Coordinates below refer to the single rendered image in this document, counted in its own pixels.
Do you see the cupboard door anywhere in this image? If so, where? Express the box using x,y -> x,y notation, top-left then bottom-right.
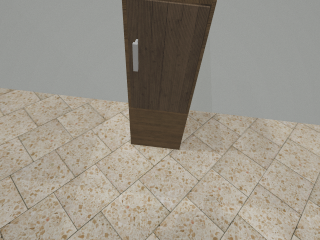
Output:
126,0 -> 211,114

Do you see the handle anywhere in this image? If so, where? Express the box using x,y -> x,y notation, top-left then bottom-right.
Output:
132,39 -> 139,72

